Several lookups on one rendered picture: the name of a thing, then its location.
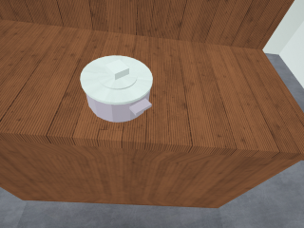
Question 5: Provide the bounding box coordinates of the table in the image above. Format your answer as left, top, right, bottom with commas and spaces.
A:
0, 0, 304, 208

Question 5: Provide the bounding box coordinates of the pot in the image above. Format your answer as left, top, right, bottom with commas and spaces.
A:
86, 90, 152, 123

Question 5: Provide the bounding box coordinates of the knob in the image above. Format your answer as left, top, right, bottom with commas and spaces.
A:
104, 59, 129, 80

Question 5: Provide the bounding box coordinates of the lid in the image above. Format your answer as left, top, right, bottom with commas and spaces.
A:
80, 55, 153, 105

